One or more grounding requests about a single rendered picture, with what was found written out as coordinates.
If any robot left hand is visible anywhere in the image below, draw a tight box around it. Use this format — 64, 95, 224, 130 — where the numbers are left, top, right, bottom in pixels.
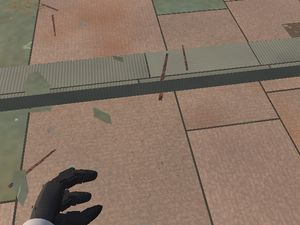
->
30, 167, 103, 225

